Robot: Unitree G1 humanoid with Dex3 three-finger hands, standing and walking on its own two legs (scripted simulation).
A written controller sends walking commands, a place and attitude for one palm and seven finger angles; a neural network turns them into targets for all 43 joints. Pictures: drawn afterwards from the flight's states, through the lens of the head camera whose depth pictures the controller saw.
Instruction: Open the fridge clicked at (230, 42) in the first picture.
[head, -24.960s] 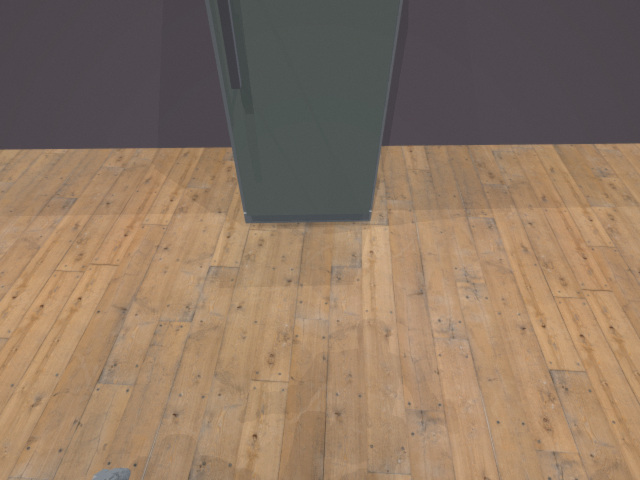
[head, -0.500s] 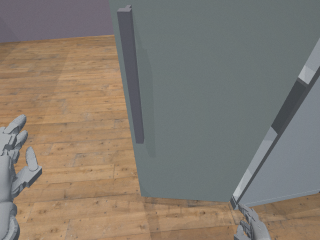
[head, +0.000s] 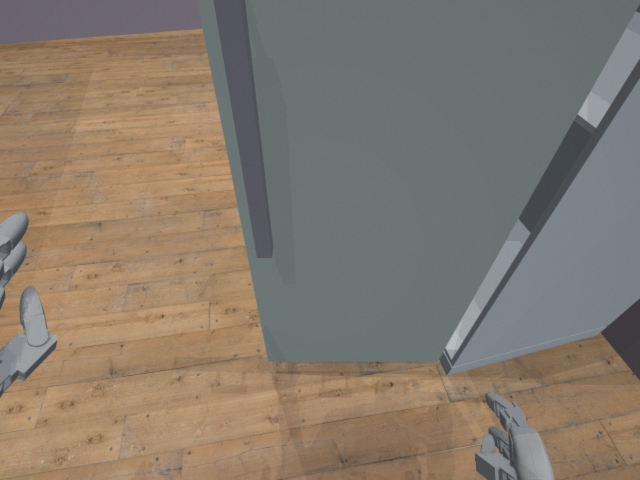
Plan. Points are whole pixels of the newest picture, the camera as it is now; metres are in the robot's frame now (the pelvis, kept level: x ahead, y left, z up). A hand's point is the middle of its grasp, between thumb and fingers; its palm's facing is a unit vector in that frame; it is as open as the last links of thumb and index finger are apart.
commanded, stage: step back with the hand held close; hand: left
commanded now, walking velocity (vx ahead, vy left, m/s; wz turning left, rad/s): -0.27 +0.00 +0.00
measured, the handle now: (252, 142) +0.53 +0.15 +0.15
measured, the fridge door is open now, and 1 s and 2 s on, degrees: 76 76 76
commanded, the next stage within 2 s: stop stepping back and stand still in 1.00 s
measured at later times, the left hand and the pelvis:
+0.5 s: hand out of the picture +0.13 +0.27 +0.17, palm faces +0.47 -0.77 -0.43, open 7.4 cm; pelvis -0.07 +0.00 -0.01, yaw +3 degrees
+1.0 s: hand out of the picture +0.04 +0.32 +0.17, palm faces +0.50 -0.75 -0.43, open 7.4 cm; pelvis -0.15 +0.02 +0.00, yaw +4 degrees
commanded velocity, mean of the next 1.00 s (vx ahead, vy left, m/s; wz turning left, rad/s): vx -0.35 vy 0.00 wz -0.05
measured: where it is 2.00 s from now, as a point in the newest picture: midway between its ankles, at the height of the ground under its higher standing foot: outside the picture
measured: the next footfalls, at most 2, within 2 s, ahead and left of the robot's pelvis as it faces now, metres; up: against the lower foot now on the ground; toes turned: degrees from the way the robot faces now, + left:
right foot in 0.58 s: -0.02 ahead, -0.12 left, +0.00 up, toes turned +6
right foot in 1.18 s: -0.26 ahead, -0.11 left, +0.00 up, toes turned -1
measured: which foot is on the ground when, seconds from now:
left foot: down 0.00-1.00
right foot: down 0.00-0.46, up 0.48-0.56, down 0.58-0.88, up 0.90-1.00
